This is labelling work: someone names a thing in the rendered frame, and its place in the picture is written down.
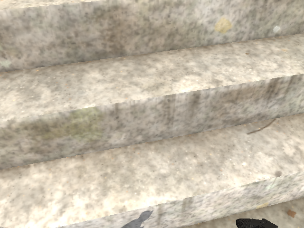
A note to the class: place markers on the robot right hand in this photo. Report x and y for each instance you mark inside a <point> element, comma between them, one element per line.
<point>254,223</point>

